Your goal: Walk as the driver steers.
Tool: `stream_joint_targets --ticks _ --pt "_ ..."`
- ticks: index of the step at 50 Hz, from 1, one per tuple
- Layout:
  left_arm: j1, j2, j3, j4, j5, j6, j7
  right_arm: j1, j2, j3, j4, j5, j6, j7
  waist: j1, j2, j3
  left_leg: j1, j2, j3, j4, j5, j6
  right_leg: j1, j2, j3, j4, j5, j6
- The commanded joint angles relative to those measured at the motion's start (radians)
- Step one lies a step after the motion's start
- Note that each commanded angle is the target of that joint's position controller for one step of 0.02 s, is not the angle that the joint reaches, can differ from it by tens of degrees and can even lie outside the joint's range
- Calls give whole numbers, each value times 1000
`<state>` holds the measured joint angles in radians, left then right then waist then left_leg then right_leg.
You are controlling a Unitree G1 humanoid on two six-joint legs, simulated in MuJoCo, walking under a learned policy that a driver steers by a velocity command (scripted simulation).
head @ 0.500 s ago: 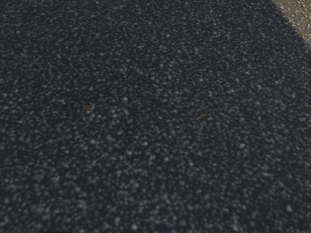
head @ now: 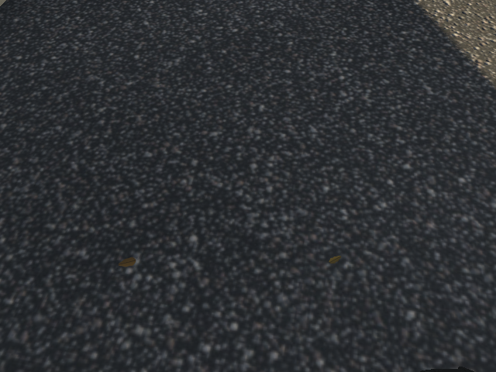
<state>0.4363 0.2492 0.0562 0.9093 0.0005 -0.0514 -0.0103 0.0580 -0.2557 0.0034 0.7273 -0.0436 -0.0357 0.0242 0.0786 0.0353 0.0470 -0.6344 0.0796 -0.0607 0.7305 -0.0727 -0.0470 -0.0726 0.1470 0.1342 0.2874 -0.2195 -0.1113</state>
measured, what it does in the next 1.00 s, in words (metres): walks ahead, turning right: left foot, then right foot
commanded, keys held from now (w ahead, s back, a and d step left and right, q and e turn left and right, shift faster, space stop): w+e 0.66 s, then w+q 0.22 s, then q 0.12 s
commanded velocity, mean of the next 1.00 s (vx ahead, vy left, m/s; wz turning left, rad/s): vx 0.49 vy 0.00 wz -0.38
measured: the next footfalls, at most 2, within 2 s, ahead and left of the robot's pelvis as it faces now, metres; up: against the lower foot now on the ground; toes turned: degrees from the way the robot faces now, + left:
left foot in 0.14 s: +0.26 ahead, +0.13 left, +0.00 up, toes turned -8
right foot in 0.68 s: +0.46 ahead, -0.15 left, +0.00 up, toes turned -29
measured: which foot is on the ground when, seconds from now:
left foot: up 0.00-0.12, down 0.14-0.70, up 0.72-1.00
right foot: down 0.00-0.14, up 0.16-0.66, down 0.68-1.00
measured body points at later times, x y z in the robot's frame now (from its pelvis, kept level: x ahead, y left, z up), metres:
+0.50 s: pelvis +0.26 +0.03 +0.00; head +0.29 +0.03 +0.45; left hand +0.50 +0.22 -0.11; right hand +0.18 -0.23 -0.12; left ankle +0.22 +0.13 -0.75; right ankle +0.33 -0.13 -0.68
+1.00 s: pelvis +0.49 -0.11 +0.00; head +0.50 -0.13 +0.45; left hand +0.62 +0.12 -0.13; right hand +0.46 -0.38 -0.14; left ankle +0.65 +0.00 -0.67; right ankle +0.42 -0.13 -0.75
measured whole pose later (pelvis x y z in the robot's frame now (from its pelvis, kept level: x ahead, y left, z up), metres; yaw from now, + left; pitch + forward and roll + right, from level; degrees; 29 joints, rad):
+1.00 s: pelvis +0.49 -0.11 +0.00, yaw -22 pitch +0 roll +0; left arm 0.33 0.23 0.03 0.89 0.01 -0.08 0.00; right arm 0.27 -0.26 -0.05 0.85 -0.02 -0.01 0.03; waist 0.00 0.04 0.05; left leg -0.64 0.07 -0.03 0.95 -0.12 0.02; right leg -0.02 0.08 -0.14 0.24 -0.22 -0.11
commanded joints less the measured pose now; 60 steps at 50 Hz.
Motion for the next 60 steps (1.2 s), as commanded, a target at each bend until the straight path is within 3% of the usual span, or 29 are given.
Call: stream_joint_targets --ticks 1,4,6,7,8,9,10,11,13,15,18,24,28,31,33,34,35,36,37,38,39,42,44,46,49,53,57,59,60 --pt "66 168 41 -43 8 -5 10 -132 -72 -11 -103 11 -20 -1 15 -102 -16 37 -63 54 -75 41 -1 -2 -239 205 -13 421 -97" --pt "30 183 48 -63 17 0 21 -106 -97 -17 -110 16 -32 -6 -18 -118 -26 152 -85 29 -178 -25 26 7 -259 256 56 451 -68" --pt "-29 202 53 -83 14 -4 18 59 -136 -34 -60 18 -45 -21 -101 -106 -86 404 -119 36 -269 -71 59 -51 -223 256 197 525 -29" --pt "-35 183 49 -88 3 -13 7 181 -182 -51 -34 7 -59 -35 -159 -42 -166 599 -41 -28 -310 -86 94 -122 -162 204 383 462 -5" --pt "-22 101 26 -121 -6 -24 6 345 -253 -69 -30 -15 -61 -54 -205 85 -320 815 223 -277 -330 -290 143 -239 -106 97 651 118 11" --pt "91 68 20 -150 -22 -15 6 298 -316 -88 -30 -14 -39 -55 -119 299 -356 918 386 -707 -462 -389 252 -511 10 -9 836 -370 32" --pt "59 146 28 -106 13 8 16 238 -212 -78 -39 -2 -27 -49 -101 97 -210 790 349 -658 -460 -502 249 -593 -99 -16 925 -283 29" --pt "-18 148 32 -111 23 12 4 187 -130 -57 -50 7 -29 -43 -103 5 -106 670 286 -491 -477 -424 225 -576 -125 -23 910 -185 34" --pt "-71 118 30 -123 32 24 -15 177 -94 -47 -31 6 -39 -40 -84 37 -41 552 204 -259 -514 -159 193 -534 -173 -45 861 -119 53" --pt "-78 103 27 -132 37 43 -30 208 -96 -50 -7 16 -58 -35 -71 76 -44 524 171 -149 -528 -2 184 -516 -181 -62 861 -88 65" --pt "-159 90 21 -169 37 54 -46 243 -106 -59 17 27 -74 -29 -70 60 -39 549 179 -53 -556 116 199 -595 -196 -69 855 -14 76" --pt "-358 57 -3 -242 33 48 -67 300 -109 -65 62 24 -68 -27 -103 48 11 569 139 136 -572 219 183 -621 -203 -138 594 180 86" --pt "-477 50 -17 -292 38 44 -78 361 -138 -73 97 24 -58 -36 -136 47 38 644 171 196 -547 287 168 -569 -192 -215 413 157 45" --pt "-467 66 -12 -301 46 44 -68 382 -168 -79 120 20 -39 -46 -117 63 9 717 185 255 -410 619 148 -467 -128 -272 341 22 -9" --pt "-321 98 7 -263 51 36 -54 389 -199 -84 127 20 -22 -52 -51 72 -89 719 187 285 -151 820 142 -278 -52 -286 291 -57 -60" --pt "-158 121 23 -207 63 27 -41 394 -188 -77 125 25 -18 -51 21 30 -179 593 171 298 64 686 124 -28 -50 -236 207 -7 -94" --pt "-45 205 47 -186 75 24 -22 426 -101 -52 85 37 -22 -38 44 -118 -306 277 116 298 373 185 92 301 -308 101 172 -157 -168" --pt "-40 266 59 -192 35 32 -12 425 -81 -50 42 40 -24 -25 14 -249 -400 -2 -66 202 662 -467 53 444 -562 591 33 -47 -273" --pt "-51 235 55 -189 20 41 2 306 -151 -69 32 31 -23 -28 46 -75 -299 -80 -21 75 686 -364 61 365 -530 438 25 116 -246" --pt "-106 187 41 -174 20 32 10 271 -117 -58 27 47 -33 -25 10 -67 -175 -69 7 57 636 -298 72 223 -493 277 19 250 -221" --pt "-139 138 26 -159 22 19 11 297 -100 -54 50 49 -33 -21 -40 -33 -99 1 36 46 536 -270 78 88 -441 162 -11 336 -167" --pt "-177 84 5 -135 21 -21 8 383 -81 -59 109 17 13 -4 -105 -70 -52 141 26 23 436 -223 74 -75 -360 -4 -88 374 -92" --pt "-157 99 9 -111 17 -37 6 362 -68 -64 111 21 23 7 -112 -80 -28 93 14 13 403 -160 75 -70 -346 -63 -125 378 -71" --pt "-140 92 4 -94 18 -45 9 308 -58 -68 104 23 25 6 -106 -81 14 42 -2 13 351 -95 65 -62 -338 -137 -123 568 -44" --pt "-155 79 -5 -85 11 -45 18 239 -38 -61 84 20 20 5 -106 -106 22 55 -21 67 191 6 58 -56 -308 -247 -87 757 -8" --pt "-97 90 -6 -53 5 -32 42 128 -5 -43 47 14 18 13 -55 -119 4 104 -55 156 -30 84 74 35 -315 -300 -16 830 1" --pt "-106 130 9 -44 9 -9 65 231 -45 -57 58 0 15 9 -98 -144 -55 223 -129 190 -103 -83 139 105 -357 -304 219 1038 8" --pt "-154 148 17 -62 4 3 63 383 -86 -77 91 -10 -7 -3 -185 -89 -133 411 -138 144 -292 55 196 43 -320 -323 550 829 30" --pt "-131 115 8 -96 5 1 57 425 -186 -103 84 -6 -16 -16 -193 56 -212 615 64 -92 -259 559 269 -160 -226 -340 857 299 70"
